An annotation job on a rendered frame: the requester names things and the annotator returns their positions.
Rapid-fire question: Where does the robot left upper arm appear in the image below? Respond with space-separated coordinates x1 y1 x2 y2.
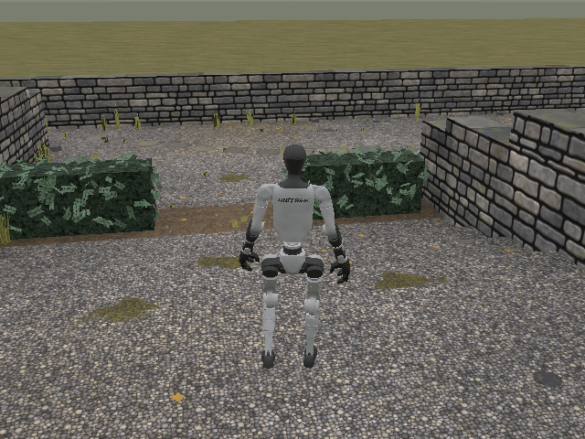
250 184 275 232

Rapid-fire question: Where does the right robot hand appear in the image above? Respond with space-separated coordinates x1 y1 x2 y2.
330 259 350 284

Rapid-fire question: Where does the robot right upper arm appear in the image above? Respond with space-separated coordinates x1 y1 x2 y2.
313 185 337 236

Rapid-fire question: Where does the robot right foot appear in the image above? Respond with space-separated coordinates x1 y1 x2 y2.
303 345 317 368

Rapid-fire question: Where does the right robot forearm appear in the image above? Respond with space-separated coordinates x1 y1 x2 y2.
328 222 347 263

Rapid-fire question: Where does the robot right shin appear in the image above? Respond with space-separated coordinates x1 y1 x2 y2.
305 300 320 356

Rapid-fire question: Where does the left robot forearm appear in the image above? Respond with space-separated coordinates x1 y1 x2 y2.
241 219 260 255

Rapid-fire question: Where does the left robot hand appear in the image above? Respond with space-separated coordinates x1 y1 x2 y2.
239 251 260 271

